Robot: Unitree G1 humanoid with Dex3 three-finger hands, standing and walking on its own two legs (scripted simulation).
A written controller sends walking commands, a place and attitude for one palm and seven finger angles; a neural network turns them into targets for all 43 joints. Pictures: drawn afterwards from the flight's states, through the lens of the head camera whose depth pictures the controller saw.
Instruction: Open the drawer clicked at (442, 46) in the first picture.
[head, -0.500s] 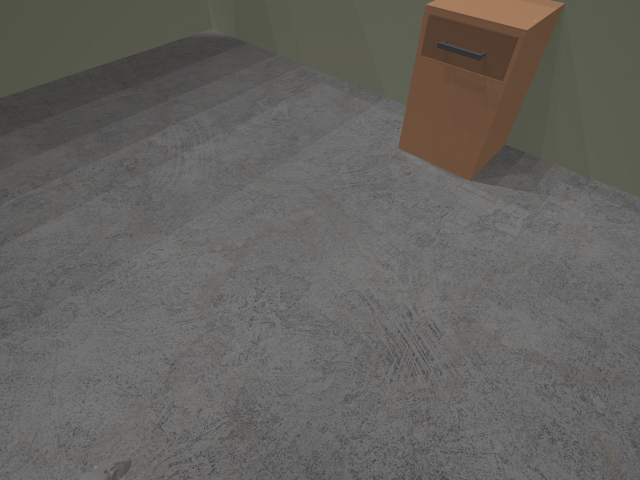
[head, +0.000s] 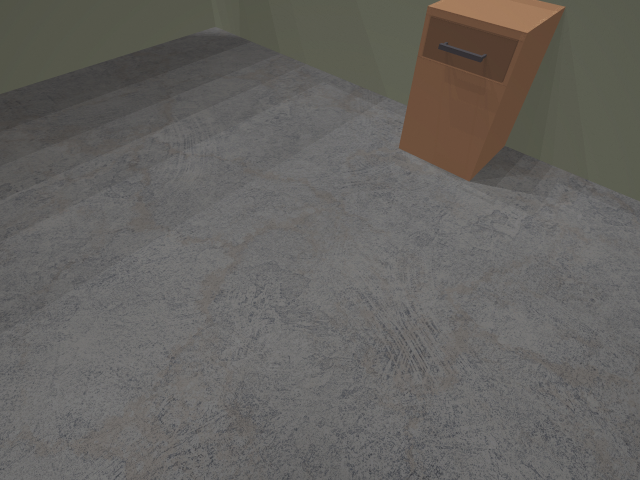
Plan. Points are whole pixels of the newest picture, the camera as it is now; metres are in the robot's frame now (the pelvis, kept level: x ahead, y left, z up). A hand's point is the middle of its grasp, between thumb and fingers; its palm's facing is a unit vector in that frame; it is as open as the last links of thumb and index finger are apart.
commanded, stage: stand and wait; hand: left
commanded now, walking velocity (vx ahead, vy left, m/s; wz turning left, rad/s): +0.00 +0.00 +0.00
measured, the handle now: (462, 51) +1.78 -0.52 -0.17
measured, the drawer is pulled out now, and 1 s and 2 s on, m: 0.00 0.00 0.00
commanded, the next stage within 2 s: look at it before walking up in 0.34 s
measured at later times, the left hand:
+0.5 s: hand out of the picture +0.07 +0.25 -0.15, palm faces -0.02 -0.94 -0.34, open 7.4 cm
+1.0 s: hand out of the picture +0.08 +0.24 -0.15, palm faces -0.02 -0.94 -0.34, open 7.4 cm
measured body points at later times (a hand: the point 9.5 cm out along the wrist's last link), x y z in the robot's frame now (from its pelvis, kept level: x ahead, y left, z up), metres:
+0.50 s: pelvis -0.01 +0.00 +0.00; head +0.00 +0.00 +0.45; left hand +0.07 +0.29 -0.13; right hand +0.07 -0.30 -0.13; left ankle +0.00 +0.12 -0.74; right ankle +0.00 -0.13 -0.74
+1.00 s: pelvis +0.00 +0.00 +0.00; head +0.01 +0.00 +0.45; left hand +0.08 +0.29 -0.13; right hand +0.09 -0.30 -0.13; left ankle +0.00 +0.12 -0.74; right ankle +0.00 -0.13 -0.74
